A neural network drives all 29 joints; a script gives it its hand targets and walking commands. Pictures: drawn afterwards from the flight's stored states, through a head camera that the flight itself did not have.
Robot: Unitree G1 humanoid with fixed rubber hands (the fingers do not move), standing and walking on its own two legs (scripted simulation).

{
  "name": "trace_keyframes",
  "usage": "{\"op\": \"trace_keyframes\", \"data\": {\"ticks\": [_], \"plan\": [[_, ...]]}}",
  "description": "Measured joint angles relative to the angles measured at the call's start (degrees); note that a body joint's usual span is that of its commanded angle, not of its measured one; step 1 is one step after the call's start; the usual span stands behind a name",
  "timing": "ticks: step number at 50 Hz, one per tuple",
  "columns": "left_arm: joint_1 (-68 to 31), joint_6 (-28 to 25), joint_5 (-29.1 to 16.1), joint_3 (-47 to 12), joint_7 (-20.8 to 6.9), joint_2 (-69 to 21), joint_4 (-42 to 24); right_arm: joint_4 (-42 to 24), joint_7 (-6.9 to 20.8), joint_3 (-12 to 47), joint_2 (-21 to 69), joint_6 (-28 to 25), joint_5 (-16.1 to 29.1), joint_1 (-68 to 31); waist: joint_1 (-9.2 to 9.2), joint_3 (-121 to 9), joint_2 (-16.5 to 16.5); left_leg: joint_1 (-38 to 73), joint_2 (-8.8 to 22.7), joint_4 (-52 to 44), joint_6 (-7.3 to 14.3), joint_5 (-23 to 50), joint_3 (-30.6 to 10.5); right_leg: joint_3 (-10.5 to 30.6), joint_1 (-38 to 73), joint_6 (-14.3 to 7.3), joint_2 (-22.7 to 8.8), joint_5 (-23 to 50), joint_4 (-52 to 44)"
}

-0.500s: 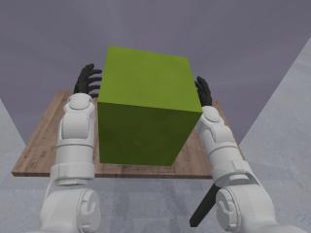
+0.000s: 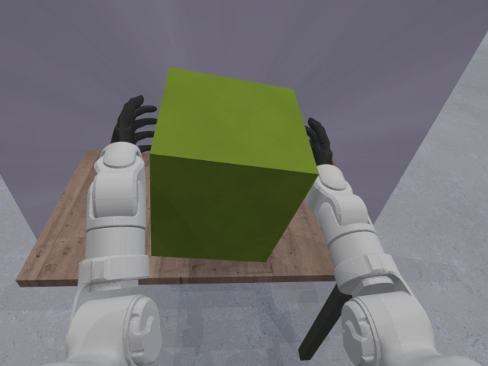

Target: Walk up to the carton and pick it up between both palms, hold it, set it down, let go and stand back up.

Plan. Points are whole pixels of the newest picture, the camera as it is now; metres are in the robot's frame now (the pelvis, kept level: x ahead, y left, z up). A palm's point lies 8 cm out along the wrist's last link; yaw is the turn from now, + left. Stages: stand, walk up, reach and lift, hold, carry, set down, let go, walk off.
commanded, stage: reach and lift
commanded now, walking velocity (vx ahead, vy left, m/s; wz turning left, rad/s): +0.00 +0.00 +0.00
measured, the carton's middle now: (221, 173) +0.40 +0.00 +0.14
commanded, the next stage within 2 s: hold in 0.96 s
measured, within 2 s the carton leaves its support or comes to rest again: neither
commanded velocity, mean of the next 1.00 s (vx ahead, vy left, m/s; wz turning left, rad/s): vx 0.00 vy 0.00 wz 0.00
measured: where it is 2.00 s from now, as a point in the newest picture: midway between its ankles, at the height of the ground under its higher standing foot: outside the picture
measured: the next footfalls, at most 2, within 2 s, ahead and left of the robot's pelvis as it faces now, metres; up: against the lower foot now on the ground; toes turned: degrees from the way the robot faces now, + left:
none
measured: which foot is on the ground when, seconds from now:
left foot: down 0.00-1.00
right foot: down 0.00-1.00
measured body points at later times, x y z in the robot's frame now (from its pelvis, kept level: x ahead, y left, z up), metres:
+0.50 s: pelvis +0.00 +0.00 +0.00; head -0.06 +0.03 +0.44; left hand +0.38 +0.15 +0.23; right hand +0.37 -0.15 +0.20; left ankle +0.04 +0.10 -0.75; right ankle +0.01 -0.10 -0.75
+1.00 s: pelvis +0.01 -0.01 +0.00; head -0.05 +0.03 +0.44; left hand +0.39 +0.16 +0.24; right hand +0.39 -0.15 +0.22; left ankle +0.04 +0.10 -0.75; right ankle +0.01 -0.10 -0.75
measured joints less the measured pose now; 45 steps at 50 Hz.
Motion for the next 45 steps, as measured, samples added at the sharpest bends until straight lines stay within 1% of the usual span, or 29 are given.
{"op": "trace_keyframes", "data": {"ticks": [5, 9, 14, 18, 20, 26, 29, 33, 38, 40, 42, 45], "plan": [[0.12, 1.69, 0.76, 0.69, -0.93, 0.51, -0.98, 0.75, -0.23, -0.01, 0.57, 1.45, 0.11, -1.35, -0.73, 0.30, -0.69, 1.27, -0.02, -0.20, -0.25, -0.05, -0.65, -0.46, 1.53, -0.21, 0.10, -0.21, -0.32], [-0.44, 2.57, 1.34, 1.02, -1.68, 0.83, -1.06, 0.77, -0.41, 0.15, 0.73, 2.03, 0.38, -1.72, -1.21, 0.89, -0.59, 1.65, -0.11, -0.09, -0.27, -0.06, -1.00, -0.68, 2.08, -0.22, 0.09, -0.25, -0.37], [-0.30, 3.21, 0.83, 0.18, -1.81, 1.14, -2.90, -2.13, -1.63, 1.24, 0.29, 2.49, 1.67, -0.82, -1.50, 1.01, 0.15, 1.23, -0.07, 0.59, -0.19, -0.38, -1.00, -0.53, 1.83, -0.13, 0.15, -0.35, -0.08], [0.62, 4.05, 1.28, 0.19, -1.95, 0.39, -4.81, -3.81, -1.92, 2.57, -0.36, 3.19, 2.50, 0.22, -1.30, 0.50, 0.80, 1.76, 0.07, 0.71, -0.15, -0.69, -0.70, -0.06, 2.38, -0.09, 0.33, -0.22, -0.38], [0.80, 4.72, 1.54, 0.87, -2.62, -0.03, -5.26, -4.12, -2.17, 3.05, -0.46, 3.99, 2.85, 0.39, -1.16, 0.53, 0.80, 2.45, 0.11, 0.56, -0.13, -0.71, -0.52, 0.19, 2.92, -0.07, 0.37, -0.22, -0.40], [-0.28, 5.89, 2.96, 2.94, -3.90, -0.15, -3.78, -2.30, -2.23, 2.02, 0.50, 5.78, 1.93, -1.03, -0.65, 1.04, 0.00, 3.33, 0.10, -0.07, -0.17, -0.11, -0.13, 0.74, 3.15, -0.19, 0.39, -0.02, -0.02], [-0.96, 6.04, 2.87, 2.71, -3.80, 0.47, -3.43, -1.24, -1.77, 0.99, 1.01, 5.35, 0.93, -2.05, -0.60, 0.71, -0.41, 2.40, 0.01, -0.19, -0.19, 0.33, -0.22, 0.70, 2.03, -0.26, 0.31, 0.10, 0.39], [-2.17, 5.84, 1.94, 1.57, -2.59, 1.19, -3.05, -0.50, -0.91, -0.05, 0.86, 4.14, 0.56, -3.20, -0.36, -0.31, -0.48, 0.94, -0.04, -0.02, -0.24, 0.59, -0.48, 0.53, 0.61, -0.32, 0.29, 0.15, 0.70], [-4.66, 5.31, 2.48, 2.34, -2.51, 1.63, 0.93, 2.86, -0.40, -1.29, 0.60, 4.31, -0.61, -5.73, -0.33, -0.56, -0.28, 1.39, -0.20, -0.76, -0.21, 0.81, -0.59, 0.61, 0.91, -0.29, 0.25, 0.18, 0.29], [-4.86, 5.40, 2.70, 2.70, -2.53, 1.46, 1.44, 3.38, -0.43, -0.82, 0.22, 4.66, -0.33, -6.07, -0.16, -0.67, -0.09, 1.54, -0.16, -1.09, -0.21, 0.82, -0.41, 0.87, 1.00, -0.31, 0.34, 0.27, -0.05], [-4.27, 5.62, 2.53, 2.38, -2.43, 1.42, 0.63, 2.93, -0.62, 0.00, -0.18, 4.83, 0.48, -5.88, -0.15, -0.84, 0.11, 1.47, -0.05, -0.98, -0.26, 0.57, -0.33, 1.00, 1.04, -0.33, 0.47, 0.25, -0.30], [-3.25, 5.91, 1.55, 1.97, -2.22, 1.50, -1.25, 0.91, -1.42, 1.83, -0.87, 5.17, 2.37, -5.03, -0.26, -1.02, 0.21, 1.43, 0.20, -0.27, -0.39, -0.19, -0.41, 1.01, 1.43, -0.39, 0.75, -0.04, -0.49]]}}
